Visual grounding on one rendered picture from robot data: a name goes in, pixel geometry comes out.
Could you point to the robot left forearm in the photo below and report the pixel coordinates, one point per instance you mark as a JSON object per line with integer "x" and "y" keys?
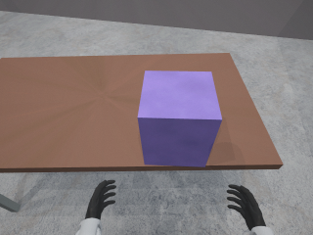
{"x": 90, "y": 226}

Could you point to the carton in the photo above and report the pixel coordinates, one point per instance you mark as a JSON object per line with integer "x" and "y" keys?
{"x": 179, "y": 117}

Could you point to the left robot hand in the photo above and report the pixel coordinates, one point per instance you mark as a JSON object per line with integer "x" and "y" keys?
{"x": 97, "y": 204}

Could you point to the table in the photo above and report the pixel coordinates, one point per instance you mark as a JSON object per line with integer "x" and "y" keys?
{"x": 80, "y": 114}

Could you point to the right robot hand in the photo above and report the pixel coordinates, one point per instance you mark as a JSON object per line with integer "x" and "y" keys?
{"x": 249, "y": 209}

